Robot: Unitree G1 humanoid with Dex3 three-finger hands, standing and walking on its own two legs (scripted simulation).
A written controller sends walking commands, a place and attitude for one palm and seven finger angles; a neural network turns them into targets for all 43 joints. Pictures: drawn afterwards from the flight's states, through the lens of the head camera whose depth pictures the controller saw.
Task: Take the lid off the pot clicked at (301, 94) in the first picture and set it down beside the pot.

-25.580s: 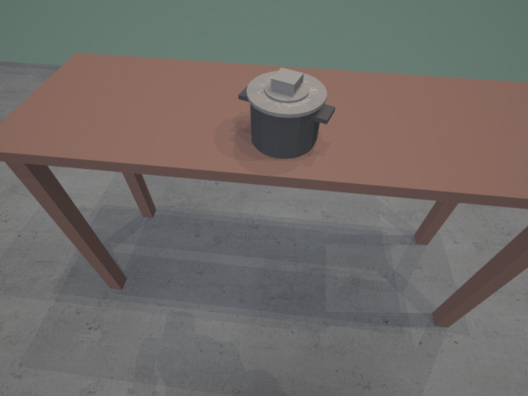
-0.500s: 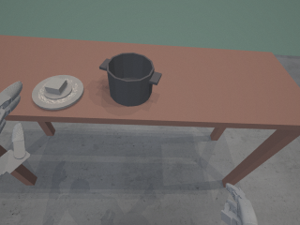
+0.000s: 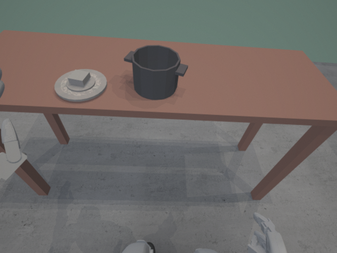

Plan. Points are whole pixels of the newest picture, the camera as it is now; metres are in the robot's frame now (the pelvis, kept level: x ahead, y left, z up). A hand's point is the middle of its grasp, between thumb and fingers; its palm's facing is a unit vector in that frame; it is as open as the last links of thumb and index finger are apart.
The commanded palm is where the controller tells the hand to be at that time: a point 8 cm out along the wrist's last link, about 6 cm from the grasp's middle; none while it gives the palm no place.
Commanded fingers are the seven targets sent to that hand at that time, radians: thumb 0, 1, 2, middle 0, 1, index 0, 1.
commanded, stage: step back with the hand held close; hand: left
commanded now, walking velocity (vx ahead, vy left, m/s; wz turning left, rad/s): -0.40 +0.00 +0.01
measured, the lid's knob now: (79, 77) +0.61 +0.32 +0.05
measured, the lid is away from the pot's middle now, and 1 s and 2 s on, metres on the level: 0.25 0.25 0.25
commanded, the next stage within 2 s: stop stepping back and stand still in 0.32 s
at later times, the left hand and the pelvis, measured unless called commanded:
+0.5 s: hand out of the picture +0.11 +0.24 +0.18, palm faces +0.19 -0.89 -0.42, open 7.5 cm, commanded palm +0.01 +0.30 +0.23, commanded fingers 0.00 0.90 0.90 -0.20 -0.30 -0.20 -0.30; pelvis -0.14 +0.03 +0.01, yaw -4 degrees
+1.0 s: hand out of the picture -0.04 +0.27 +0.18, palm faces +0.33 -0.87 -0.36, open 7.5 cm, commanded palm -0.10 +0.32 +0.23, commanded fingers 0.00 0.90 0.90 -0.20 -0.30 -0.20 -0.30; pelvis -0.25 +0.05 +0.00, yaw -3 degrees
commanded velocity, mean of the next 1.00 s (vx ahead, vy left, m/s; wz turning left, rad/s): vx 0.02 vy -0.02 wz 0.01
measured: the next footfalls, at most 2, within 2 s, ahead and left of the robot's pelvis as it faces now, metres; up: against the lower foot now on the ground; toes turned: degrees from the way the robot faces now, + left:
right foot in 0.16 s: -0.06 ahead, -0.13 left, +0.00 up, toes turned -4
left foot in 0.34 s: +0.02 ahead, +0.11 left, +0.00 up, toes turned -2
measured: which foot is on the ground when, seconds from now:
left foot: down 0.00-0.16, up 0.18-0.32, down 0.34-0.64, up 0.66-0.90, down 0.92-1.00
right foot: up 0.00-0.14, down 0.16-0.34, up 0.36-0.64, down 0.66-1.00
